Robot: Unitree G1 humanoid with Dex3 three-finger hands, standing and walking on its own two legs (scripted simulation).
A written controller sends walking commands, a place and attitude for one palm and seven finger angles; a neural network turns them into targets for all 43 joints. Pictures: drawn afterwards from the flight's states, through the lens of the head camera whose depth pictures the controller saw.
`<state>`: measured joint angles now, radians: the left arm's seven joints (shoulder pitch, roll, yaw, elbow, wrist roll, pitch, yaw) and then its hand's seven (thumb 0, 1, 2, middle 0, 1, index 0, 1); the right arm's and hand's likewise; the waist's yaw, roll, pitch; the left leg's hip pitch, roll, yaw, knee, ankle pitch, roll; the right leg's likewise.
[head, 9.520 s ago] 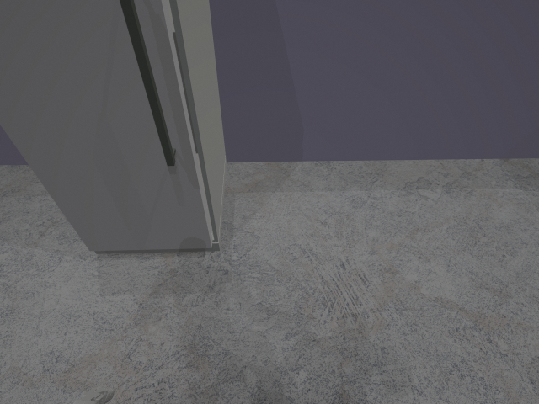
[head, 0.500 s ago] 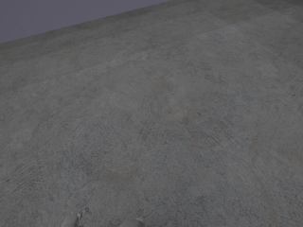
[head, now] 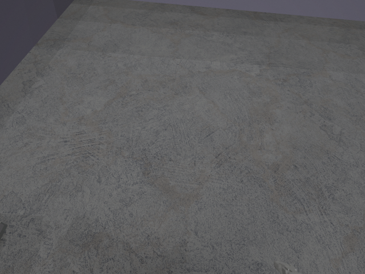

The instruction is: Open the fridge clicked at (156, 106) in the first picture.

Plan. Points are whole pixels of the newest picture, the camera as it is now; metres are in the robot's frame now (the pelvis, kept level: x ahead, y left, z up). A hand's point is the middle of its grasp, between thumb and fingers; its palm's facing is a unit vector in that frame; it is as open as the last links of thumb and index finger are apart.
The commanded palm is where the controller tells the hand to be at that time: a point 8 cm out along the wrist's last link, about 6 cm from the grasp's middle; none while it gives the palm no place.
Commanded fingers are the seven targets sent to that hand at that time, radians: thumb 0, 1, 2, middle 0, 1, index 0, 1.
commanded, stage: turn to face it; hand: right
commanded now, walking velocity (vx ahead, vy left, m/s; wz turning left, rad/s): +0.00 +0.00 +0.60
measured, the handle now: out of the picture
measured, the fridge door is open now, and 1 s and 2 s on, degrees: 0 0 0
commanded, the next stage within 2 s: none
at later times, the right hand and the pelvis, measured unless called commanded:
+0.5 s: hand out of the picture +0.08 -0.19 -0.16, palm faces -0.17 +0.96 -0.21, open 7.4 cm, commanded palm none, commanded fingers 0.00 -0.90 -0.90 0.20 0.30 0.20 0.30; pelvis +0.00 +0.00 +0.02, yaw +15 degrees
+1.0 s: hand (251, 259) +0.20 -0.16 -0.15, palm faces -0.53 +0.82 -0.22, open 7.4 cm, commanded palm none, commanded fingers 0.00 -0.90 -0.90 0.20 0.30 0.20 0.30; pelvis +0.00 -0.04 +0.02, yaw +34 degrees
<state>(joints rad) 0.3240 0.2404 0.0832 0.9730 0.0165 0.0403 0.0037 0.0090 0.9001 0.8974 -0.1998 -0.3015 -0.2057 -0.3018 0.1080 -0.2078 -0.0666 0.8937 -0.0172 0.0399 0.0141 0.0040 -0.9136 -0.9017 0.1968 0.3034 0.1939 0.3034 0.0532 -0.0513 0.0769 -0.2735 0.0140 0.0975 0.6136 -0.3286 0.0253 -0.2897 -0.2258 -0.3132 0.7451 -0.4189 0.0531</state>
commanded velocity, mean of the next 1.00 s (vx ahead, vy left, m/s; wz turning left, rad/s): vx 0.00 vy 0.00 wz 0.60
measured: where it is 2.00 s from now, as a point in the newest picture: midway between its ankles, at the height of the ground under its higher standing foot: outside the picture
